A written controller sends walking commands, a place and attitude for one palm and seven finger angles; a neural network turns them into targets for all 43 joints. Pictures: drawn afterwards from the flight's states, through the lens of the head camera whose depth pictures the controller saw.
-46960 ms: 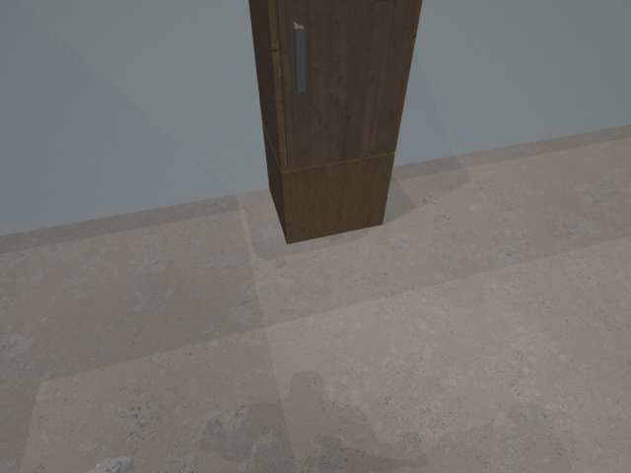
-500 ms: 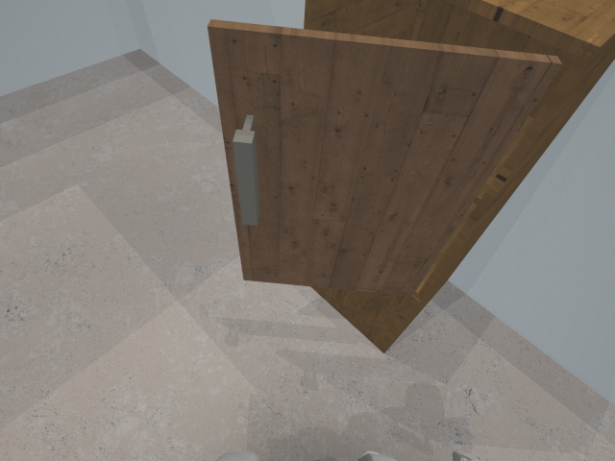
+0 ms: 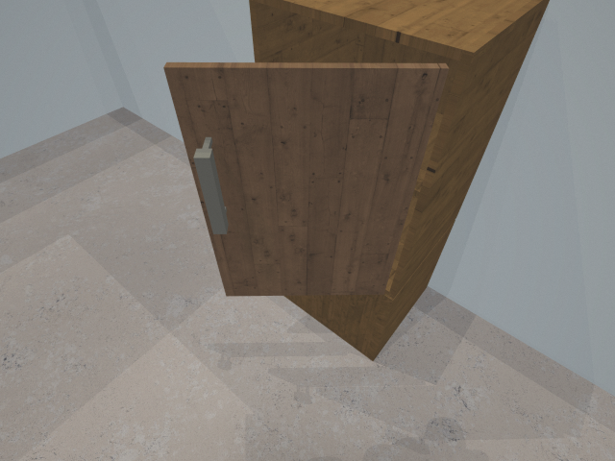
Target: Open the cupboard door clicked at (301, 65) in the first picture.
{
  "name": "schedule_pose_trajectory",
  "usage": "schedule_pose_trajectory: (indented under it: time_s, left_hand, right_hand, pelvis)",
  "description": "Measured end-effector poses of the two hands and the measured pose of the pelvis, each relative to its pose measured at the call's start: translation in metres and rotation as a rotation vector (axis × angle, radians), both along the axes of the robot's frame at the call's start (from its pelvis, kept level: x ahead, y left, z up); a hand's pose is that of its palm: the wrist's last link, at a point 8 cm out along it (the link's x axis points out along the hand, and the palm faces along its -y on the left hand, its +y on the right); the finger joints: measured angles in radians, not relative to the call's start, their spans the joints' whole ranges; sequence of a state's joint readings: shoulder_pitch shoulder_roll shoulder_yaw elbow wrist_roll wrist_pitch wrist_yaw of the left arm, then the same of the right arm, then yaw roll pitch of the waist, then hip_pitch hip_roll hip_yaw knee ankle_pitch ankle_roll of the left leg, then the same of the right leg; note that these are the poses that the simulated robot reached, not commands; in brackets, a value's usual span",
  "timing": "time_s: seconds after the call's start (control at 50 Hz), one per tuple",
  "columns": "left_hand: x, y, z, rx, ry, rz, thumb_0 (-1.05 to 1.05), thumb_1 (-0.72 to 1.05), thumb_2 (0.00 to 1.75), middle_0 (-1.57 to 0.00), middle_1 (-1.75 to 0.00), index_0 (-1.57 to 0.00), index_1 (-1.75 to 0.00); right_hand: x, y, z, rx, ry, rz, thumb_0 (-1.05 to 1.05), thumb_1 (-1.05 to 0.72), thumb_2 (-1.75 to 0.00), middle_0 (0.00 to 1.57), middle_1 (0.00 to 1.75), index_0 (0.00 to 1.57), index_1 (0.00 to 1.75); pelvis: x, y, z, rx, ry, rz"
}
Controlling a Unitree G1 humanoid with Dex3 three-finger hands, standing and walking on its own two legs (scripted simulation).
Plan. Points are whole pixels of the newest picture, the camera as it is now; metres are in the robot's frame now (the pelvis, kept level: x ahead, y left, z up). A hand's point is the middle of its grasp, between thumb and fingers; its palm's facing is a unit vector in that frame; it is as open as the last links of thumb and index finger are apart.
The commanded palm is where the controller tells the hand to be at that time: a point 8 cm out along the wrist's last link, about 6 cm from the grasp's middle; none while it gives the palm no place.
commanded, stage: come to a stop and stand still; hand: left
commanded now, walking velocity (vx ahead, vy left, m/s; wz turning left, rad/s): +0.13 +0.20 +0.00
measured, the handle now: (214, 187) +0.55 +0.18 +0.05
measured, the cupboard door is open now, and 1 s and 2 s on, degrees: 41 41 41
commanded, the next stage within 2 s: look again from close up in 0.22 s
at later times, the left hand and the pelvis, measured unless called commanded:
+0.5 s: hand out of the picture -0.01 +0.21 -0.19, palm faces +0.08 -0.98 -0.17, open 7.4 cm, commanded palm none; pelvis +0.02 +0.05 -0.01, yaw +1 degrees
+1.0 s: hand out of the picture -0.03 +0.27 -0.18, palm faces -0.01 -0.98 -0.20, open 7.4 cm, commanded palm none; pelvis -0.02 +0.08 +0.00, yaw -1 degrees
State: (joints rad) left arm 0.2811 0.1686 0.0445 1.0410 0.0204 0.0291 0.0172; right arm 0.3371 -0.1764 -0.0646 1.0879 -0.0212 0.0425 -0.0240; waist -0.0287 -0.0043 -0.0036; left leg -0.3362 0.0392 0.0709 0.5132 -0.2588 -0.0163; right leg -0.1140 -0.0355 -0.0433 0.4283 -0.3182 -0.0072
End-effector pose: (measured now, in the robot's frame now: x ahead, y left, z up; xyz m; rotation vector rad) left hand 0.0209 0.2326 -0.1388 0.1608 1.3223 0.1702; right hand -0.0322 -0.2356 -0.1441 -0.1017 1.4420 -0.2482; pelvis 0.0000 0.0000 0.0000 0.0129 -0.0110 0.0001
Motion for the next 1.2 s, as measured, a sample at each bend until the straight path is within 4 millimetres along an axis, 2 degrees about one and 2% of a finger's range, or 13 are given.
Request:
schedule_pose_trajectory:
  time_s: [0.06, 0.16, 0.24, 0.3, 0.38, 0.46, 0.54, 0.62, 0.74, 0.9, 1.06, 1.2]
  left_hand:
    - [-0.015, -0.016, 0.009, -0.002, 0.005, 0.026, 0.00, 0.90, 0.90, -0.20, -0.30, -0.20, -0.30]
    - [-0.032, -0.034, 0.015, -0.020, 0.043, 0.036, 0.00, 0.90, 0.90, -0.20, -0.30, -0.20, -0.30]
    - [-0.043, -0.038, 0.012, -0.035, 0.073, 0.068, 0.00, 0.90, 0.90, -0.20, -0.30, -0.21, -0.30]
    - [-0.051, -0.035, 0.007, -0.047, 0.110, 0.090, 0.00, 0.90, 0.90, -0.20, -0.30, -0.21, -0.30]
    - [-0.057, -0.021, -0.004, -0.056, 0.157, 0.073, 0.00, 0.90, 0.90, -0.20, -0.30, -0.21, -0.30]
    - [-0.048, 0.008, -0.017, -0.059, 0.140, 0.070, 0.00, 0.90, 0.90, -0.20, -0.30, -0.21, -0.30]
    - [-0.026, 0.038, -0.023, -0.037, 0.062, 0.062, 0.00, 0.90, 0.90, -0.20, -0.30, -0.20, -0.30]
    - [-0.008, 0.062, -0.019, -0.007, -0.014, 0.037, 0.00, 0.90, 0.90, -0.20, -0.30, -0.20, -0.30]
    - [-0.003, 0.085, -0.010, 0.013, -0.052, -0.009, 0.00, 0.90, 0.90, -0.19, -0.30, -0.20, -0.30]
    - [-0.028, 0.092, -0.009, 0.005, 0.009, -0.029, 0.00, 0.90, 0.90, -0.19, -0.30, -0.20, -0.30]
    - [-0.065, 0.073, -0.014, -0.036, 0.117, -0.030, 0.00, 0.90, 0.90, -0.19, -0.30, -0.20, -0.30]
    - [-0.079, 0.041, -0.015, -0.065, 0.148, -0.013, 0.00, 0.90, 0.90, -0.19, -0.30, -0.20, -0.30]
  right_hand:
    - [-0.014, -0.005, -0.001, 0.035, 0.042, 0.005, 0.00, -0.91, -0.90, 0.20, 0.30, 0.20, 0.30]
    - [-0.013, -0.005, 0.000, 0.065, 0.031, 0.008, 0.00, -0.91, -0.90, 0.19, 0.30, 0.20, 0.30]
    - [0.002, 0.001, -0.002, 0.067, 0.038, 0.038, 0.00, -0.91, -0.90, 0.19, 0.30, 0.20, 0.30]
    - [0.026, 0.009, -0.002, 0.057, 0.016, 0.061, 0.00, -0.91, -0.90, 0.19, 0.30, 0.20, 0.30]
    - [0.072, 0.024, -0.003, 0.016, -0.097, 0.102, 0.00, -0.91, -0.90, 0.19, 0.30, 0.20, 0.30]
    - [0.108, 0.041, 0.006, -0.035, -0.219, 0.135, 0.00, -0.92, -0.90, 0.19, 0.30, 0.20, 0.30]
    - [0.128, 0.061, 0.013, -0.045, -0.285, 0.175, 0.00, -0.92, -0.90, 0.19, 0.30, 0.20, 0.30]
    - [0.134, 0.082, 0.013, -0.019, -0.326, 0.193, 0.00, -0.91, -0.90, 0.20, 0.30, 0.20, 0.30]
    - [0.118, 0.106, 0.014, 0.024, -0.334, 0.171, 0.00, -0.91, -0.90, 0.20, 0.30, 0.20, 0.30]
    - [0.070, 0.092, 0.014, -0.017, -0.235, 0.132, -0.01, -0.92, -0.90, 0.20, 0.30, 0.20, 0.30]
    - [0.017, 0.076, 0.014, -0.040, -0.106, 0.076, 0.00, -0.91, -0.90, 0.20, 0.30, 0.20, 0.30]
    - [-0.010, 0.053, 0.010, -0.038, -0.032, 0.048, 0.00, -0.90, -0.90, 0.20, 0.30, 0.20, 0.30]
  pelvis:
    - [0.001, -0.006, 0.006, 0.007, -0.004, -0.001]
    - [0.004, -0.011, 0.011, 0.015, -0.004, -0.003]
    - [0.009, -0.006, 0.009, 0.009, -0.003, 0.010]
    - [0.014, 0.001, 0.006, 0.007, 0.000, 0.009]
    - [0.019, 0.020, -0.003, -0.032, 0.009, -0.007]
    - [0.022, 0.040, -0.008, -0.046, -0.001, 0.011]
    - [0.019, 0.055, -0.009, -0.036, -0.014, 0.006]
    - [0.010, 0.067, -0.010, -0.031, -0.026, 0.005]
    - [-0.002, 0.081, -0.007, -0.030, -0.018, -0.008]
    - [-0.014, 0.088, -0.003, -0.021, 0.003, -0.017]
    - [-0.019, 0.078, -0.001, -0.020, 0.003, -0.028]
    - [-0.023, 0.054, -0.002, -0.028, 0.006, -0.013]
